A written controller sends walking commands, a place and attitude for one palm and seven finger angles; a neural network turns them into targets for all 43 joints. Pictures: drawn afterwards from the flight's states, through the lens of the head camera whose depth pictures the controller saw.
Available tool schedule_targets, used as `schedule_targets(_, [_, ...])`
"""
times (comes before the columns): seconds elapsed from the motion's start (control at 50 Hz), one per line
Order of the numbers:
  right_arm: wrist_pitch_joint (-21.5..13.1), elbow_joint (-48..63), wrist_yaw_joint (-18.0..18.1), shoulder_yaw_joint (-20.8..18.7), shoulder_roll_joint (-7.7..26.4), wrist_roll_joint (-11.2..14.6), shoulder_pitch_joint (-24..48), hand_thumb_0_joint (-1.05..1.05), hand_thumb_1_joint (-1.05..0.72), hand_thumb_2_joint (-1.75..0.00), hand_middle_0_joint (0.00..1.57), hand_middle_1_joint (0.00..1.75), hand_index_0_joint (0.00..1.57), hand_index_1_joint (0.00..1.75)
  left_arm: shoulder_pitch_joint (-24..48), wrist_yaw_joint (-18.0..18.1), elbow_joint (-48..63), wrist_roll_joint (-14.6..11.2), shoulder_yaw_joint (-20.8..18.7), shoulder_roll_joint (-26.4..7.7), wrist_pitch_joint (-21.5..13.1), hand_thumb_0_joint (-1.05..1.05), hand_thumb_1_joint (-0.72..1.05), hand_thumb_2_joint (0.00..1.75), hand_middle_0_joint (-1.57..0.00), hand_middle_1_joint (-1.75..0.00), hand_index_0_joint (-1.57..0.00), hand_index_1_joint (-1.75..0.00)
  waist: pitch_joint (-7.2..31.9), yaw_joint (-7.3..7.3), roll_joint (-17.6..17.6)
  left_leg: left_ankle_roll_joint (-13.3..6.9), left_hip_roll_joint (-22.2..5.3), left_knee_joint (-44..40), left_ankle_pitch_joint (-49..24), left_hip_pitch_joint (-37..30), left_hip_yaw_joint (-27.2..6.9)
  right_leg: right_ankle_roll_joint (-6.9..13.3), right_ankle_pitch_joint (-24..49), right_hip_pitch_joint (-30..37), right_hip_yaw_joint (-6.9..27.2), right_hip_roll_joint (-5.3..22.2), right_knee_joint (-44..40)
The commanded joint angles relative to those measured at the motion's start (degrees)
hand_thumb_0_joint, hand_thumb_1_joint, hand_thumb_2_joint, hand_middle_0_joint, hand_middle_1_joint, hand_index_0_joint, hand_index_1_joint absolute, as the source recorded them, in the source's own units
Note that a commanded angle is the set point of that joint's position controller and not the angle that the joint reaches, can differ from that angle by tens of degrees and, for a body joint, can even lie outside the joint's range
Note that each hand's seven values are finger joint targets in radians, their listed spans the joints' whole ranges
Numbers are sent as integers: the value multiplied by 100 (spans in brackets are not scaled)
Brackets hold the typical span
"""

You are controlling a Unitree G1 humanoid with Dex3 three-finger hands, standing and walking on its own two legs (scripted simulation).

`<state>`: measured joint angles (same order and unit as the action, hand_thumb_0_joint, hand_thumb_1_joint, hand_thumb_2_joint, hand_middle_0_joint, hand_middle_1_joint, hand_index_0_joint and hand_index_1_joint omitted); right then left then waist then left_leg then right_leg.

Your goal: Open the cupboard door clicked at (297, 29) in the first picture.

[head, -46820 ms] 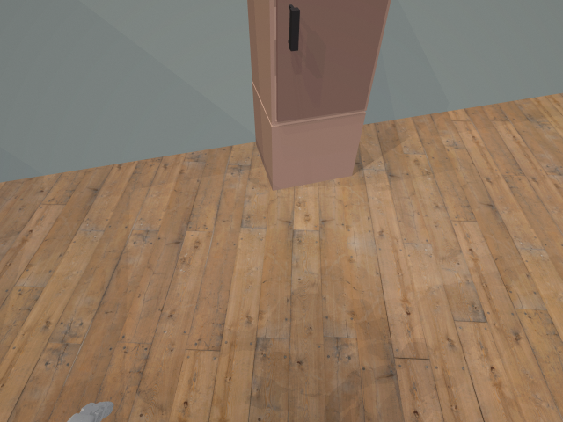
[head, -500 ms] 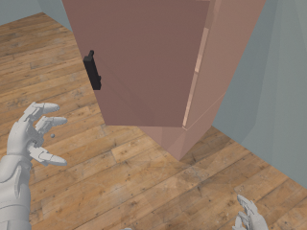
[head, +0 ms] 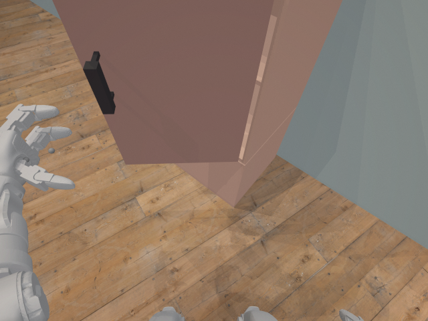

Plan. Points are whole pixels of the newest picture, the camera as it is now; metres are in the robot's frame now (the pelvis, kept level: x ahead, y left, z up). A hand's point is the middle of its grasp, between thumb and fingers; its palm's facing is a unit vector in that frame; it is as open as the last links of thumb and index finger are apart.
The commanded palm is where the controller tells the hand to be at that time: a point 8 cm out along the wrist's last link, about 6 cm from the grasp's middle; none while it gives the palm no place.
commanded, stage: move the hooked fingers beside the handle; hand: left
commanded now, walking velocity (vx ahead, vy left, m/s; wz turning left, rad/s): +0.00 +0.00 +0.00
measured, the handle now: (102, 83) +0.59 +0.26 +0.07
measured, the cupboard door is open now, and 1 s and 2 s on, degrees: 42 42 42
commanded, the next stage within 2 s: slide the fingers in behind the handle in 1.72 s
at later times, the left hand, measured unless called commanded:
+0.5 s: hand (56, 121) +0.45 +0.30 +0.09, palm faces +0.05 -1.00 +0.01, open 14.0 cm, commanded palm +0.44 +0.36 +0.08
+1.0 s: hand (64, 92) +0.53 +0.31 +0.09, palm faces +0.05 -1.00 -0.01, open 14.0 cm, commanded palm +0.51 +0.35 +0.07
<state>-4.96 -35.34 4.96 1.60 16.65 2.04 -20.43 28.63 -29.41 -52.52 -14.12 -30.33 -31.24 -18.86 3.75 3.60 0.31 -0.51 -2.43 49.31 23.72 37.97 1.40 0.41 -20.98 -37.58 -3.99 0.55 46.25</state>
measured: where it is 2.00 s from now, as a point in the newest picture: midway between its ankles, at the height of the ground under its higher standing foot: outside the picture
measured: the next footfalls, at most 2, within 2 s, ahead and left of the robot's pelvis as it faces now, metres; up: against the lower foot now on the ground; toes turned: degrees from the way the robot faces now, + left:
none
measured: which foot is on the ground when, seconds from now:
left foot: down 0.00-1.00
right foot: down 0.00-1.00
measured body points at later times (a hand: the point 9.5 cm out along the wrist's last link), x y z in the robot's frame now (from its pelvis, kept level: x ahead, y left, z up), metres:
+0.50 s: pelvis +0.00 +0.01 -0.01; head +0.11 +0.04 +0.42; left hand +0.45 +0.36 +0.09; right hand +0.03 -0.26 -0.11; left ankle +0.00 +0.11 -0.70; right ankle +0.01 -0.12 -0.70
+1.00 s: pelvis +0.01 +0.02 -0.02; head +0.17 +0.05 +0.40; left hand +0.52 +0.37 +0.09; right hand -0.03 -0.26 -0.11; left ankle +0.00 +0.11 -0.70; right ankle +0.01 -0.12 -0.70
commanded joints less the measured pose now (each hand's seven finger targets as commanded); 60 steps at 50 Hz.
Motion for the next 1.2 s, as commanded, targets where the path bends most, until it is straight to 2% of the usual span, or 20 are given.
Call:
schedule_targets(0.0, [-100,577,52,-345,931,-34,-343,0,-90,-90,20,30,20,30,1883,-91,873,-164,-341,-1929,-413,0,-50,30,-30,-120,-30,-120,2138,-95,637,-87,197,-557,-1988,-944,-179,99,1819,1052,267,-211,-344])
schedule_targets(0.06, [-16,548,64,-330,976,-32,-403,0,-90,-90,20,30,20,30,2398,-135,537,-124,-215,-1968,-345,0,-50,30,-30,-120,-30,-120,1858,33,449,-112,177,-549,-1756,-745,-220,104,1581,802,229,-227,-347])
schedule_targets(0.08, [13,538,64,-353,1008,-36,-450,0,-90,-90,20,30,20,30,2459,-118,514,-66,-387,-2222,-354,0,-50,30,-30,-120,-30,-120,2001,-13,526,-99,168,-538,-1775,-798,-242,102,1547,779,231,-221,-330])
schedule_targets(0.18, [129,500,25,-364,1008,-79,-573,0,-90,-90,20,30,20,30,2884,-36,515,15,-293,-2197,-506,0,-50,30,-30,-120,-30,-120,2349,75,749,-49,122,-423,-2107,-1174,-325,111,1531,474,181,-260,-241])
schedule_targets(0.24, [222,445,29,-327,1050,-72,-613,0,-90,-90,20,30,20,30,3183,-18,2,124,-286,-2371,-440,0,-50,30,-30,-120,-30,-120,1998,185,542,-78,115,-403,-1695,-732,-334,89,1283,329,179,-247,-244])
schedule_targets(0.28, [263,451,34,-310,1063,-76,-649,0,-90,-90,20,30,20,30,3426,-20,-133,214,-215,-2438,-418,0,-50,30,-30,-120,-30,-120,1996,242,709,-80,107,-372,-1662,-765,-338,99,1199,171,186,-256,-217])
schedule_targets(0.38, [374,409,5,-311,1107,-132,-819,0,-90,-90,20,30,20,30,3817,37,-114,281,-365,-2733,-511,0,-50,30,-30,-120,-30,-120,2558,272,891,-15,56,-210,-2149,-1079,-432,101,1342,40,151,-288,-77])
schedule_targets(0.46, [487,398,-8,-271,1129,-134,-914,0,-90,-90,20,30,20,30,3904,29,-637,371,-353,-2871,-390,0,-50,30,-30,-120,-30,-120,2275,356,716,-66,54,-161,-1950,-716,-424,98,1270,-24,151,-315,-75])
schedule_targets(0.52, [559,362,4,-242,1152,-139,-992,0,-90,-90,20,30,20,30,4379,49,-711,546,-186,-2969,-299,0,-50,30,-30,-120,-30,-120,2238,525,891,-82,41,-108,-1792,-621,-433,63,1143,-232,170,-298,-78])
schedule_targets(0.6, [640,317,-7,-251,1183,-192,-1157,0,-90,-90,20,30,20,30,4653,89,-610,582,-336,-3226,-390,0,-50,30,-30,-120,-30,-120,2771,522,1238,-21,7,16,-2280,-1031,-504,83,1285,-352,142,-326,7])
schedule_targets(0.64, [690,289,-9,-226,1203,-194,-1206,0,-90,-90,20,30,20,30,4659,88,-911,608,-386,-3342,-299,0,-50,30,-30,-120,-30,-120,2583,598,930,-79,3,69,-2152,-685,-463,45,1339,-255,170,-329,-21])
schedule_targets(0.72, [796,338,-26,-196,1228,-221,-1344,0,-90,-90,20,30,20,30,4691,43,-969,773,-537,-3784,-180,0,-50,30,-30,-120,-30,-120,2811,529,1253,-75,5,129,-2448,-686,-451,62,1564,-176,168,-346,46])
schedule_targets(0.8, [889,359,-57,-180,1220,-223,-1424,0,-90,-90,20,30,20,30,4878,22,-1115,777,-469,-3753,-147,0,-50,30,-30,-120,-30,-120,2699,673,1201,-83,-26,210,-2581,-659,-459,42,1644,-314,148,-391,39])
schedule_targets(0.82, [911,343,-46,-181,1244,-238,-1458,0,-90,-90,20,30,20,30,5030,41,-1024,815,-577,-3966,-143,0,-50,30,-30,-120,-30,-120,2743,695,1119,-106,-35,229,-2540,-578,-466,29,1653,-253,151,-384,49])
schedule_targets(0.86, [946,348,-50,-169,1241,-247,-1510,0,-90,-90,20,30,20,30,5212,34,-959,850,-535,-3976,-148,0,-50,30,-30,-120,-30,-120,2843,723,1487,-74,-33,246,-2713,-808,-491,63,1652,-436,120,-397,77])
schedule_targets(0.9, [975,332,-65,-175,1252,-259,-1586,0,-90,-90,20,30,20,30,5111,48,-1036,905,-587,-4072,-118,0,-50,30,-30,-120,-30,-120,2980,709,1461,-44,-63,283,-2993,-955,-544,47,1732,-466,95,-407,80])
schedule_targets(0.96, [1029,372,-117,-188,1215,-269,-1648,0,-90,-90,20,30,20,30,4686,-22,-1028,816,-438,-3684,-72,0,-50,30,-30,-120,-30,-120,3010,648,1589,-20,-86,281,-3450,-1184,-541,67,1919,-497,55,-433,71])
schedule_targets(1.06, [1079,432,-170,-222,1223,-259,-1616,0,-90,-90,20,30,20,30,4616,-34,-895,742,-584,-3758,-23,0,-50,30,-30,-120,-30,-120,2861,642,1266,-87,-65,274,-3149,-865,-476,60,1991,-322,65,-455,53])
schedule_targets(1.08, [1070,438,-159,-255,1245,-278,-1633,0,-90,-90,20,30,20,30,4619,29,-835,803,-761,-4014,-41,0,-50,30,-30,-120,-30,-120,2934,620,1227,-89,-68,283,-3156,-848,-481,45,2000,-274,78,-446,67])
schedule_targets(1.18, [1054,402,-210,-265,1195,-301,-1603,0,-90,-90,20,30,20,30,4748,192,-429,819,-737,-3899,-280,0,-50,30,-30,-120,-30,-120,3201,572,1758,7,-92,313,-3489,-1349,-520,70,1954,-420,70,-466,93])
